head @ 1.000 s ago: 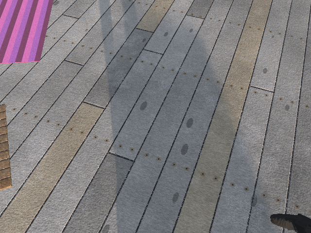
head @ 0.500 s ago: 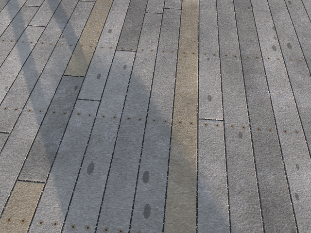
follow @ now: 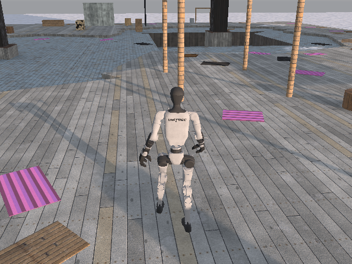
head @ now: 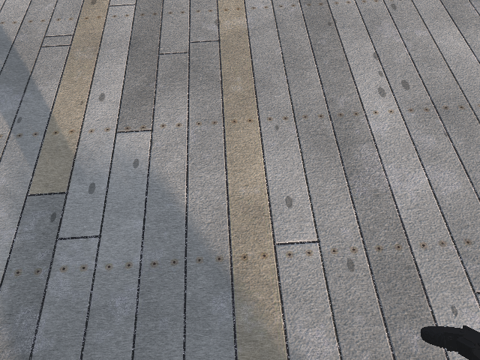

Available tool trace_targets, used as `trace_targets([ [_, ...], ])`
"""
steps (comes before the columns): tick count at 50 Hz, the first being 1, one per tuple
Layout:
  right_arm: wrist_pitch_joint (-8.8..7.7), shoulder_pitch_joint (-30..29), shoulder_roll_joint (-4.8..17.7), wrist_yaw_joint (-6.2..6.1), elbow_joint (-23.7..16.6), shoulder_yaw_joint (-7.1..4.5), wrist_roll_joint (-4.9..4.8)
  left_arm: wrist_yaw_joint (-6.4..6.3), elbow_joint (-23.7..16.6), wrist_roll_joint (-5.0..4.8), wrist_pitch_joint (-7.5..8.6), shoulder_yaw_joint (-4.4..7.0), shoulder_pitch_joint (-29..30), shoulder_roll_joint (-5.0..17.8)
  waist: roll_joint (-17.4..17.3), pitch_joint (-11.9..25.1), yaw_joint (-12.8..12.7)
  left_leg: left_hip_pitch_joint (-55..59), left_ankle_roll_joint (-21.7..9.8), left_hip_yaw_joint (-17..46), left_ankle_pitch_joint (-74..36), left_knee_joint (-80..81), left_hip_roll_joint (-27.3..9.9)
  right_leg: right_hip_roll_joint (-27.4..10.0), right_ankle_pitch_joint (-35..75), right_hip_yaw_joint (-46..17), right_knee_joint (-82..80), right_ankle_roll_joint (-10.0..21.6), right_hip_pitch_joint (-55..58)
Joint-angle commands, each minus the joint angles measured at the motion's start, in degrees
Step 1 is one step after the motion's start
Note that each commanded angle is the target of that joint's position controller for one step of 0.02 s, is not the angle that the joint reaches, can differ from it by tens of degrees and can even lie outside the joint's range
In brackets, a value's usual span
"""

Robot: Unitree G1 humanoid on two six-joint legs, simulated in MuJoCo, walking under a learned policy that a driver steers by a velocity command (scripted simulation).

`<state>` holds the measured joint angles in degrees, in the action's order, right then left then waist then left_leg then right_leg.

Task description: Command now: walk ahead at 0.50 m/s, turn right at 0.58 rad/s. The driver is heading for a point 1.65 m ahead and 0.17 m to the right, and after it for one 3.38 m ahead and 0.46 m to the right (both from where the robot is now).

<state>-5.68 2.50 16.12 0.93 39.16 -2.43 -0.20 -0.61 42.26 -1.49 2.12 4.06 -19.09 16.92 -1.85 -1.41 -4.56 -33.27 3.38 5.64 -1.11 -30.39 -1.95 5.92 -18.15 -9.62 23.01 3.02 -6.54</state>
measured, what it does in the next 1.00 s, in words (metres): walks ahead, turning right: left foot, then right foot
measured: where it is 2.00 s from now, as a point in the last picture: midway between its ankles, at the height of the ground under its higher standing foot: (328, 176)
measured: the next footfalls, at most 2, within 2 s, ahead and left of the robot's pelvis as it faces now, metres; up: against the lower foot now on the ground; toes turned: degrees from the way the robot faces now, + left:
left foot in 0.06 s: +0.22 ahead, +0.14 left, +0.00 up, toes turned -7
right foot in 0.60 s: +0.44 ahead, -0.18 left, +0.00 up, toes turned -23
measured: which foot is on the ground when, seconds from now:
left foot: up 0.00-0.04, down 0.06-0.60, up 0.62-1.00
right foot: down 0.00-0.06, up 0.08-0.58, down 0.60-1.00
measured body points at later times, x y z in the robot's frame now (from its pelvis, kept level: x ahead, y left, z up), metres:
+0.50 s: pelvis +0.26 +0.01 +0.00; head +0.30 -0.01 +0.44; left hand +0.55 +0.17 -0.08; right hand +0.19 -0.28 -0.13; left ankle +0.18 +0.14 -0.74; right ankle +0.39 -0.18 -0.70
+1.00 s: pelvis +0.52 -0.11 +0.00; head +0.54 -0.12 +0.45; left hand +0.68 +0.13 -0.11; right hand +0.60 -0.41 -0.10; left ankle +0.76 -0.03 -0.69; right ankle +0.41 -0.16 -0.74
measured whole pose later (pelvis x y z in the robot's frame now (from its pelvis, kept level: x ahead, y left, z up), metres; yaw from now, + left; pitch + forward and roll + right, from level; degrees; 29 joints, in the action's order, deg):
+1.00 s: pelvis +0.52 -0.11 +0.00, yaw -22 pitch +1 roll -2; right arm -3.8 6.1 16.1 1.7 44.6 -1.8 -1.1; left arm 0.6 44.5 -0.1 4.3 3.4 -18.5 16.0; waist -2.9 -1.3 -3.5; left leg -37.5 0.9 1.7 -4.3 -36.6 -6.2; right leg 4.4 -14.4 2.3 12.6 3.0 0.4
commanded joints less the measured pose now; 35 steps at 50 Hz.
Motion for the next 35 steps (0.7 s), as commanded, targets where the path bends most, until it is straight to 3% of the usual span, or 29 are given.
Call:
trace_targets([
  [1,-1.64,-1.4,7.3,0.31,-4.2,-2.47,-0.43,-0.52,-2.9,0.07,0.11,2.60,-0.1,9.0,8.7,1.9,2.6,9.3,-1.9,-0.8,3.3,2.3,1.4,-14.2,11.3,-13.3,-1.2,7.3,-2.7],
  [2,-1.91,2.3,7.8,0.18,-3.2,-2.97,-0.38,-0.49,-3.2,0.19,-0.04,2.41,0.8,8.3,9.2,2.8,4.9,14.3,-3.2,-1.6,3.9,4.2,1.6,-13.2,12.3,-13.5,1.8,6.3,-3.2],
  [3,-2.20,7.8,9.5,-0.19,-2.1,-3.81,0.26,-0.32,-3.7,0.48,0.05,1.63,0.9,6.1,8.1,6.7,7.6,23.7,-5.2,-0.7,4.8,4.8,-0.5,-10.2,13.8,-11.5,9.0,4.5,-5.2],
  [4,-2.20,16.0,12.6,-0.71,-1.4,-4.59,1.05,-0.14,-4.7,1.50,0.18,0.26,-0.3,2.4,0.5,14.8,10.4,37.9,-8.5,9.4,9.6,4.6,-10.5,-6.0,4.3,-6.1,25.4,2.3,-11.9],
  [5,-1.33,19.7,17.1,-0.29,0.9,-5.63,1.30,0.00,-6.5,-0.55,0.82,-0.61,-8.8,-0.2,-19.7,20.1,6.1,53.3,-18.2,37.3,23.6,10.7,-22.5,0.5,-17.0,0.3,43.7,-1.0,-32.3],
  [6,-1.15,17.9,11.2,-0.07,-0.3,-4.47,0.19,-0.31,-4.8,-1.16,0.75,0.54,-6.9,6.5,-11.6,15.5,8.0,49.9,-16.8,40.0,37.4,14.0,-22.0,-4.5,-13.7,-1.4,50.5,-1.6,-38.7],
  [7,-0.88,15.4,8.1,-0.37,-0.8,-3.55,0.04,-0.31,-5.7,-0.62,0.41,1.48,-0.3,9.4,-6.3,8.6,9.5,43.3,-14.2,30.0,34.3,14.4,-19.4,-6.2,-8.4,0.0,51.7,-1.8,-39.8],
  [8,-0.55,12.6,6.9,-0.41,-1.0,-2.92,0.66,-0.42,-6.2,0.08,0.07,1.53,2.6,8.7,-2.0,4.9,8.5,36.7,-12.7,22.1,25.5,15.1,-16.7,-8.2,-4.5,1.5,50.5,-2.0,-37.6],
  [9,-0.41,11.1,5.9,-0.51,-0.4,-2.58,0.93,-0.18,-7.0,0.54,0.07,1.62,3.9,7.9,-2.9,2.4,7.6,32.2,-12.9,17.4,18.9,16.0,-15.2,-9.6,-1.7,1.3,48.1,-2.3,-36.5],
  [10,-0.56,11.4,5.1,-0.61,0.0,-2.29,1.15,0.29,-7.0,0.39,0.00,1.62,4.1,6.9,-3.8,1.4,7.1,29.2,-12.0,11.9,11.9,16.7,-13.0,-11.0,-0.6,1.5,46.1,-2.3,-33.4],
  [12,-0.83,10.8,5.5,-0.77,1.0,-2.49,0.76,0.56,-7.5,-0.39,-0.61,1.29,3.3,4.6,-5.9,1.3,5.8,27.2,-13.1,8.0,11.2,19.5,-12.5,-11.9,0.9,3.1,43.9,-2.7,-32.8],
  [16,-0.92,11.7,7.3,-0.99,2.9,-3.20,0.72,0.78,-8.9,0.33,-1.19,0.96,6.7,3.3,-1.1,0.5,6.3,29.9,-14.0,0.0,2.0,21.5,-12.9,-12.1,7.9,3.5,37.0,-3.8,-37.0],
  [17,-0.81,11.4,8.6,-1.00,3.2,-3.44,0.73,1.10,-9.5,0.13,-1.08,0.57,7.6,2.5,-3.0,0.1,6.1,29.2,-14.3,-1.6,0.0,21.6,-13.8,-12.8,10.4,3.8,33.4,-4.0,-36.4],
  [18,-0.69,11.3,7.8,-1.05,3.5,-3.25,0.42,1.47,-9.4,0.30,-0.83,0.58,8.7,2.8,-2.1,-0.7,6.8,29.8,-13.3,-5.2,-3.8,21.4,-12.1,-12.3,13.2,4.8,30.4,-3.9,-36.0],
  [19,-0.41,11.3,8.6,-1.12,3.9,-3.35,0.48,1.90,-9.9,0.16,-0.52,0.34,10.5,2.2,-3.2,-1.0,7.2,29.9,-12.7,-7.1,-3.6,21.3,-11.8,-12.2,16.3,6.0,26.4,-3.7,-34.9],
  [20,-0.19,12.1,8.9,-1.27,4.3,-3.46,0.43,2.21,-10.2,0.17,-0.28,0.19,12.7,2.0,-2.0,-1.2,8.2,30.2,-12.2,-8.8,-3.2,21.3,-11.3,-11.8,18.4,7.2,23.5,-3.4,-33.8],
  [24,0.92,15.3,11.0,-1.42,6.3,-3.92,-0.56,3.70,-12.7,0.01,-0.13,-0.15,18.8,1.4,-1.2,-3.2,9.8,34.9,-11.2,-12.4,-7.4,20.0,-13.4,-10.5,17.9,10.8,15.6,-1.4,-32.2],
  [25,1.28,15.3,11.5,-1.42,6.6,-4.07,-0.85,3.98,-13.2,-0.02,-0.18,0.05,19.1,1.9,-1.6,-3.3,9.3,36.5,-10.8,-13.2,-11.5,18.6,-13.9,-9.9,15.8,11.5,14.3,-0.5,-31.5],
  [27,1.87,15.8,12.9,-1.58,7.2,-4.45,-1.59,4.04,-13.5,0.49,-0.34,0.89,17.3,3.4,-3.1,-0.9,6.8,38.3,-10.1,-14.7,-29.9,12.4,-14.3,-6.3,9.7,14.0,12.8,2.0,-24.9],
  [28,2.22,15.7,13.7,-1.72,7.4,-4.61,-1.82,3.89,-12.6,0.71,-0.52,1.80,13.0,4.9,-3.9,1.9,3.9,38.5,-9.7,-15.5,-38.1,5.9,-14.0,-4.1,7.6,15.0,11.8,3.6,-18.6],
  [29,2.50,14.8,13.4,-1.87,7.4,-4.29,-1.91,3.36,-10.1,0.61,-0.69,3.29,4.0,7.2,-2.7,6.4,-1.5,34.9,-8.3,-17.2,-39.4,-4.5,-12.4,-2.0,11.5,15.5,7.7,5.6,-6.0],
  [30,2.18,15.3,11.1,-2.02,6.9,-3.20,-0.75,2.24,-7.4,0.59,-1.17,4.73,-5.7,10.5,1.1,11.6,-5.7,21.7,-6.4,-17.3,-24.1,-19.4,-10.6,-6.5,13.9,7.6,7.8,8.0,12.0],
  [31,0.97,20.4,3.6,-1.32,4.1,-0.52,0.61,1.61,-7.7,0.03,-0.92,5.35,-3.8,16.8,18.0,17.8,0.8,-3.1,-2.5,-15.7,26.6,-43.7,1.3,-23.7,6.9,-25.5,2.1,19.2,30.6],
  [32,-1.02,18.5,8.4,-0.33,4.8,-1.29,-0.89,1.89,-8.9,0.52,-0.27,3.77,-5.3,12.3,11.2,25.5,-2.4,-7.8,-3.1,-1.6,33.4,-50.6,1.6,-27.8,1.7,-36.4,-4.5,21.1,31.3],
  [33,-1.62,11.6,10.4,0.13,2.8,-1.97,-3.20,2.16,-7.9,1.16,0.40,2.87,-3.8,9.6,8.5,17.2,-3.2,-11.3,-4.0,-1.3,30.3,-50.9,-0.8,-25.0,4.8,-26.2,-4.6,17.7,25.8],
  [34,-1.88,9.7,9.0,-0.09,1.9,-1.51,-2.69,2.37,-7.2,0.93,1.01,2.46,-0.6,8.7,4.6,10.2,-0.5,-10.6,-4.4,-1.8,25.4,-44.9,-3.6,-22.2,11.4,-18.0,-4.9,15.1,16.5],
  [35,-1.62,8.5,8.7,-0.64,2.5,-1.68,-1.06,2.30,-7.0,0.94,1.34,1.74,3.0,6.2,3.0,7.6,1.4,-8.2,-4.4,-2.0,22.6,-39.8,-5.6,-19.9,15.4,-12.9,-5.9,13.2,10.4],
])
Velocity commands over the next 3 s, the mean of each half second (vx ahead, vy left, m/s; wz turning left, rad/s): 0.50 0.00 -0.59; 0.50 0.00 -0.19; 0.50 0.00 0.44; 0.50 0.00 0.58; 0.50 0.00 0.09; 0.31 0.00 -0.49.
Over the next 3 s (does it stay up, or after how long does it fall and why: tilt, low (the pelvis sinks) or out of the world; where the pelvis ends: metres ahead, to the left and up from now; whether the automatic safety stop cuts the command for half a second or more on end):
stays up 1.58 -0.11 0.00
